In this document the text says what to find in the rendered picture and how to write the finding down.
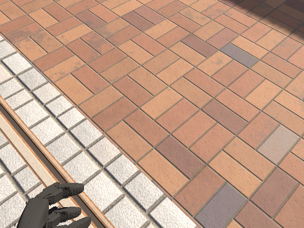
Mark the robot left hand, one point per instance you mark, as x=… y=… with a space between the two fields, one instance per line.
x=38 y=215

